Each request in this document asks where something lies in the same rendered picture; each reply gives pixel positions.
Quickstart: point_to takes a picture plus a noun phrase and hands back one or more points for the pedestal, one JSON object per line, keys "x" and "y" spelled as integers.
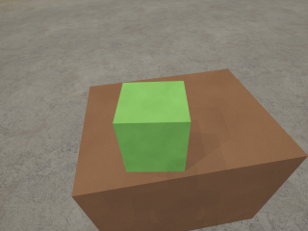
{"x": 238, "y": 157}

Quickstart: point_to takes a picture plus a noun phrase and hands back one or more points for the carton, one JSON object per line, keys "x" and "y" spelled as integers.
{"x": 152, "y": 126}

